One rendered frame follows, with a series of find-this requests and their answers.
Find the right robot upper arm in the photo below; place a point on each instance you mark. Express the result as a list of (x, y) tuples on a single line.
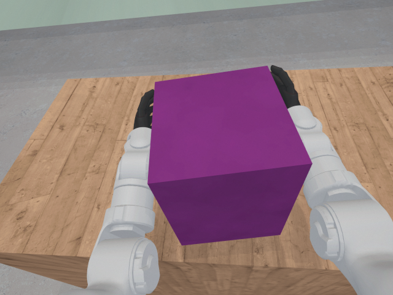
[(357, 236)]

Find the right robot hand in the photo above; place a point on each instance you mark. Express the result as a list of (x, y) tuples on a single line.
[(285, 87)]

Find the carton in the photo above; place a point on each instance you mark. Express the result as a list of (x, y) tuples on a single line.
[(226, 160)]

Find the left robot forearm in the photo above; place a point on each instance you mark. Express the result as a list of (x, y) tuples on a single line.
[(131, 213)]

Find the right robot forearm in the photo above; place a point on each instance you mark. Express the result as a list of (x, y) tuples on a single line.
[(327, 180)]

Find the left robot upper arm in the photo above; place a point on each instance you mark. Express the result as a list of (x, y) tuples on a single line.
[(122, 266)]

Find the left robot hand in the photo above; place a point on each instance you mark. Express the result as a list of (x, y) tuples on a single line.
[(143, 118)]

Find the pedestal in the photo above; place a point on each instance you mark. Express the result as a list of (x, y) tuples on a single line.
[(54, 197)]

